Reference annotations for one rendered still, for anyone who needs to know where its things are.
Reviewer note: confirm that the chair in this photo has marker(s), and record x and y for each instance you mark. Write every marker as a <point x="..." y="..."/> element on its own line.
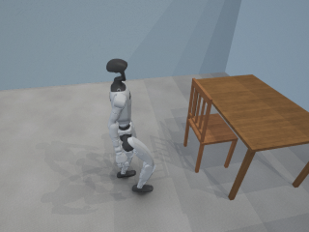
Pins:
<point x="208" y="128"/>

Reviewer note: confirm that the humanoid robot head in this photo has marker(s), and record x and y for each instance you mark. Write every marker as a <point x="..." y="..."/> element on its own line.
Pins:
<point x="117" y="66"/>

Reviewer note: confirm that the robot right upper arm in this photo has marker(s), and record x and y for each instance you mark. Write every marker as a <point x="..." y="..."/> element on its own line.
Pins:
<point x="118" y="105"/>

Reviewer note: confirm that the robot right shin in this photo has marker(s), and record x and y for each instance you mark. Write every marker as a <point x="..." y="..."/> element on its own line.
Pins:
<point x="145" y="175"/>

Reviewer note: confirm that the robot right forearm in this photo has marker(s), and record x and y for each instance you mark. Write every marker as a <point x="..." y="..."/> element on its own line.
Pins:
<point x="115" y="137"/>

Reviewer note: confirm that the table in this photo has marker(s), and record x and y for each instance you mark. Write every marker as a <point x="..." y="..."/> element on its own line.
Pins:
<point x="262" y="118"/>

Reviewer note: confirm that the robot right hand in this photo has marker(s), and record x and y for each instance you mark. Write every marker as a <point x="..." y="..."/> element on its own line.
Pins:
<point x="122" y="158"/>

